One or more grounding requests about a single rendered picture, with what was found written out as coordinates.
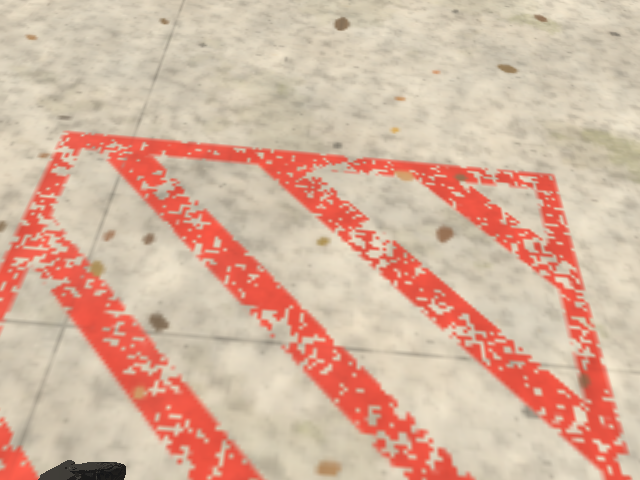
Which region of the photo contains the left robot hand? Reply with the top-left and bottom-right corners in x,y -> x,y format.
38,460 -> 126,480

